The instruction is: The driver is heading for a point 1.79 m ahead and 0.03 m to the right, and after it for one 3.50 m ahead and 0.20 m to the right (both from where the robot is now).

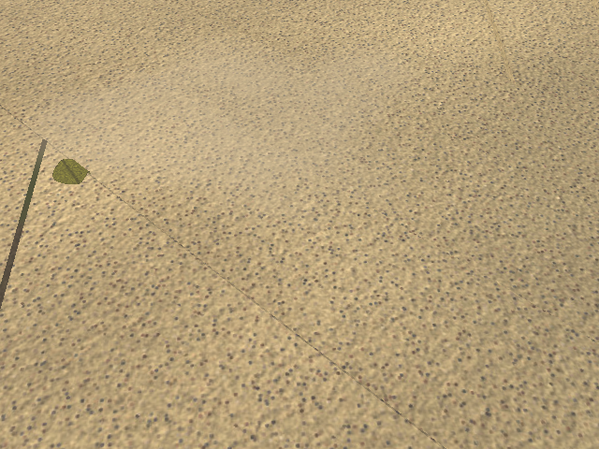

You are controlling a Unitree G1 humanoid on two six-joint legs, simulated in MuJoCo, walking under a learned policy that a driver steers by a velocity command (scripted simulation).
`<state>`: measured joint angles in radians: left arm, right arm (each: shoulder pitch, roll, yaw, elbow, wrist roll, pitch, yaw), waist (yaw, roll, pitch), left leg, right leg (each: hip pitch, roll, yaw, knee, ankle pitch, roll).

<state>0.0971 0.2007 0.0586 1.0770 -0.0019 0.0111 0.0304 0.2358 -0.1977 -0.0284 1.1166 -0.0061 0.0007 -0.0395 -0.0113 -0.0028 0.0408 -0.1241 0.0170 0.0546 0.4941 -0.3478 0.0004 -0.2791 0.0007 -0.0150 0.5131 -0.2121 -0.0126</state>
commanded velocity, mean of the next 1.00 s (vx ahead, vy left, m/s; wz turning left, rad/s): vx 0.00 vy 0.00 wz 0.00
